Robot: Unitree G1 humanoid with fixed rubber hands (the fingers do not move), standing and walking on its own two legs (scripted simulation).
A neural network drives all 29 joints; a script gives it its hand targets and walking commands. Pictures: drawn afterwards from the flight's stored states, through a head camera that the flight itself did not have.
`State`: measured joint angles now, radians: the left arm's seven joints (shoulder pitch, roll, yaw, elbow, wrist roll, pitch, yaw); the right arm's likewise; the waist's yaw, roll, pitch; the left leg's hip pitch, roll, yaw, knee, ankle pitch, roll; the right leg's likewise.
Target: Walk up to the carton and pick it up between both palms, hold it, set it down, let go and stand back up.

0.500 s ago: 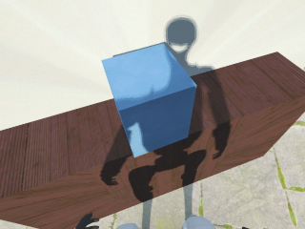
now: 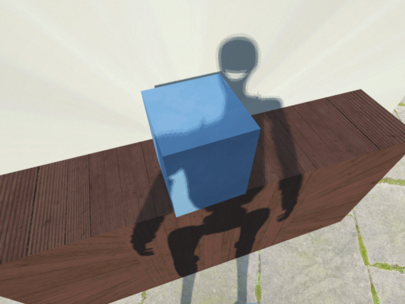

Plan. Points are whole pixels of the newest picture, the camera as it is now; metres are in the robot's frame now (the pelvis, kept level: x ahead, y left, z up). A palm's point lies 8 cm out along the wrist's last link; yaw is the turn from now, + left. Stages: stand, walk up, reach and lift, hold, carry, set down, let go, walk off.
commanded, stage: walk up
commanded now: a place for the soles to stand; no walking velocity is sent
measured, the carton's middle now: (197, 146) +0.48 +0.04 +0.00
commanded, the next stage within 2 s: none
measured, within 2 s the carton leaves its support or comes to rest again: neither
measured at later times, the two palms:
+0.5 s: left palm out of the picture +0.08 +0.11 -0.14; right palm (395, 297) +0.17 -0.39 -0.14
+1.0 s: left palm out of the picture +0.00 +0.11 -0.14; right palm (342, 269) +0.22 -0.29 -0.13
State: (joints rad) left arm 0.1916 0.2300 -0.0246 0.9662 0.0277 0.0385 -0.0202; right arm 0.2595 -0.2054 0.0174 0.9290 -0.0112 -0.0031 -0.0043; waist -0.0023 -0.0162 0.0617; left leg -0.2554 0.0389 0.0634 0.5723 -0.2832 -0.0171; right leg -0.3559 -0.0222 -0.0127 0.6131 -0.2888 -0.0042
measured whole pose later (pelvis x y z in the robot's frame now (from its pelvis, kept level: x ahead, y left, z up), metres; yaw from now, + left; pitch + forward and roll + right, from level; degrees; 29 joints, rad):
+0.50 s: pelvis +0.05 -0.13 -0.02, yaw +13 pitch -4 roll -1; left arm 0.20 0.18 -0.01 0.85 0.03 0.04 0.01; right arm 0.28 -0.28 -0.06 0.80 -0.03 0.01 -0.04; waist 0.00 0.03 0.11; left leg -0.49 -0.02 0.00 1.15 -0.59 -0.01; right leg -0.36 -0.09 -0.15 0.78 -0.34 0.00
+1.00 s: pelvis +0.06 -0.13 -0.01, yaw +25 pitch -3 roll -1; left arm 0.27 0.20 -0.03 0.92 0.01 0.01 0.00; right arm 0.23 -0.16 -0.01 0.87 -0.01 0.02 -0.01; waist 0.00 0.02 0.05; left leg -0.30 -0.05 -0.06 0.68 -0.34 0.02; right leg -0.28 -0.06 -0.09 0.65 -0.32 0.03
